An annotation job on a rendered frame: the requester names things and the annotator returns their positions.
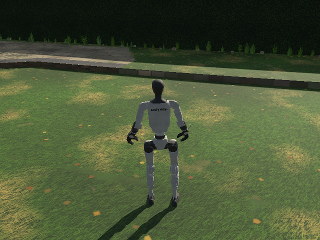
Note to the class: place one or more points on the humanoid robot torso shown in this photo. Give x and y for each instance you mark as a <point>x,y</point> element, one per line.
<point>159,115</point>

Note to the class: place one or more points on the left robot thigh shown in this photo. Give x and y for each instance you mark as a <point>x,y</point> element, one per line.
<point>149,155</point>

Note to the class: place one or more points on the robot left forearm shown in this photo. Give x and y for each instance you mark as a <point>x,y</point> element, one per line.
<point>133,131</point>

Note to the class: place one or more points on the robot right hand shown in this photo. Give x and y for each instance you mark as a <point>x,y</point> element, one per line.
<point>185,136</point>

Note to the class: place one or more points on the robot left upper arm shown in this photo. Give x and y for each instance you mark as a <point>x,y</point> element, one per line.
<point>140,114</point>

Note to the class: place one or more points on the robot right upper arm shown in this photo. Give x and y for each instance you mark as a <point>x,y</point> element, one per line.
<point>177,111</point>

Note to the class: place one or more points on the robot left hand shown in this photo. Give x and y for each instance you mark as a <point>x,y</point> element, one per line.
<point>129,139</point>

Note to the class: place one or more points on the robot right forearm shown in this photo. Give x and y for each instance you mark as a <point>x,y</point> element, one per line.
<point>184,129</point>

